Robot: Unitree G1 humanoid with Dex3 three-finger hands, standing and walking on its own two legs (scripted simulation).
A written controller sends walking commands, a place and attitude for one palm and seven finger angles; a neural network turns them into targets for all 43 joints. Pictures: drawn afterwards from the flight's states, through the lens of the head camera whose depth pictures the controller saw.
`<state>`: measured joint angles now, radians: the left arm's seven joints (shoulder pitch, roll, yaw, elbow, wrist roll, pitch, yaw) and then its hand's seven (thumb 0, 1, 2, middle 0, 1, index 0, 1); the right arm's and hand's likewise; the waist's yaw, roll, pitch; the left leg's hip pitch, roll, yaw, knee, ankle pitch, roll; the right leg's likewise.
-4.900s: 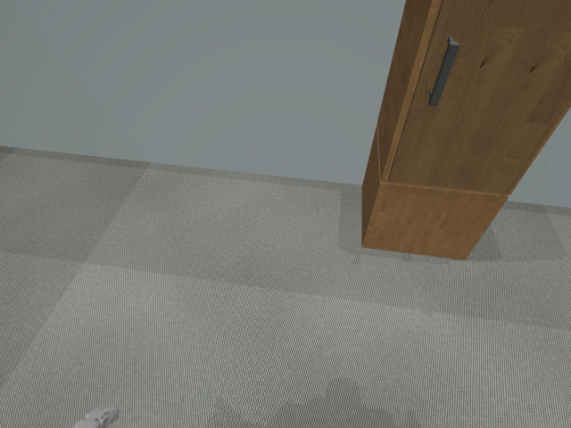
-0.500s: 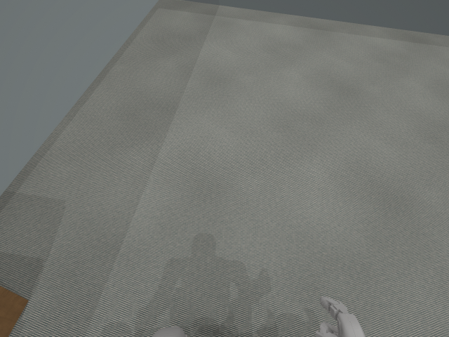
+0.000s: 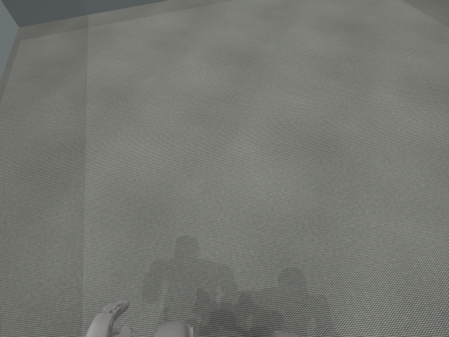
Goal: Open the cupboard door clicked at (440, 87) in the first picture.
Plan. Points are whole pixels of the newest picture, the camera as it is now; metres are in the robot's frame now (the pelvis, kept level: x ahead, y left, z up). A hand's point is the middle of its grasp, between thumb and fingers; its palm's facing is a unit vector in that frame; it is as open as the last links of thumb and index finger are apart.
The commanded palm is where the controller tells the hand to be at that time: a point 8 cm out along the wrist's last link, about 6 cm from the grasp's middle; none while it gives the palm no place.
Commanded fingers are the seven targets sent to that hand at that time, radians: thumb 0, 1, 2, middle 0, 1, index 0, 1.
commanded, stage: turn to face it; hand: left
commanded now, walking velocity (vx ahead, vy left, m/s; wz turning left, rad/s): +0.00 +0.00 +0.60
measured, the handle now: out of the picture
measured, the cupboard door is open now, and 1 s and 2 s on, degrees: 0 0 0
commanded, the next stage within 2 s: none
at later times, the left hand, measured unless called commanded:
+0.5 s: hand out of the picture +0.02 +0.24 -0.16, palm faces +0.26 -0.94 -0.23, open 7.4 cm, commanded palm none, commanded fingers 0.00 0.90 0.90 -0.20 -0.30 -0.20 -0.30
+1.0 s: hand out of the picture -0.08 +0.15 -0.14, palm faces +0.54 -0.80 -0.25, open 7.4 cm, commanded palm none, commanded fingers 0.00 0.90 0.90 -0.20 -0.30 -0.20 -0.30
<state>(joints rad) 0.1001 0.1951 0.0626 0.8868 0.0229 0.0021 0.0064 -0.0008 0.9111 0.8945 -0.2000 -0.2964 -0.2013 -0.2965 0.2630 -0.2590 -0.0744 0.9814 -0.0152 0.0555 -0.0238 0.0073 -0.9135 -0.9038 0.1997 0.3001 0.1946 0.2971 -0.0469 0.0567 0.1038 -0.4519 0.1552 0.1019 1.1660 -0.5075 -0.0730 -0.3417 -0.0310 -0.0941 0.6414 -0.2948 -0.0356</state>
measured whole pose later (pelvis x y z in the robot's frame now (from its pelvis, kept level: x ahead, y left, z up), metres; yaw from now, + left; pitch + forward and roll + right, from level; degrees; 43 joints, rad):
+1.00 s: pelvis -0.05 -0.05 +0.01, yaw +33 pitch -1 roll +2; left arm 0.22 0.18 0.04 0.90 0.03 0.02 0.02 0.00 0.91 0.89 -0.20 -0.30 -0.20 -0.30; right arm 0.20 -0.27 -0.11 0.93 -0.02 0.09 0.03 0.00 -0.91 -0.90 0.20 0.30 0.20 0.30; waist -0.01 0.01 0.06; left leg -0.47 0.05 0.03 1.01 -0.39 -0.08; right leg -0.22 -0.13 -0.21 0.51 -0.27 0.00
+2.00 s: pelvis -0.11 -0.06 +0.00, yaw +69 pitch -1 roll +0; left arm 0.24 0.22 0.05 0.91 0.03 0.03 0.01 0.00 0.90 0.89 -0.21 -0.30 -0.21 -0.30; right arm 0.16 -0.26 -0.08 0.93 -0.01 0.07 0.03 0.01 -0.91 -0.90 0.20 0.30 0.19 0.30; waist 0.01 -0.02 0.10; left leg -0.33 0.05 0.10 0.69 -0.35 -0.06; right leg -0.21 -0.20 -0.31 0.62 -0.35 0.05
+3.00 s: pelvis -0.13 -0.09 +0.00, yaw +100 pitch -1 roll +0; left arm 0.27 0.21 0.04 0.93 0.03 0.02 0.01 0.00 0.91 0.89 -0.20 -0.30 -0.21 -0.30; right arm 0.16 -0.26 -0.07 0.95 -0.01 0.06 0.01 0.01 -0.91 -0.90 0.20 0.30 0.19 0.30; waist 0.02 -0.01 0.09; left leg -0.30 0.02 0.04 0.68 -0.37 -0.05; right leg -0.22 -0.16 -0.17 0.59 -0.34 0.06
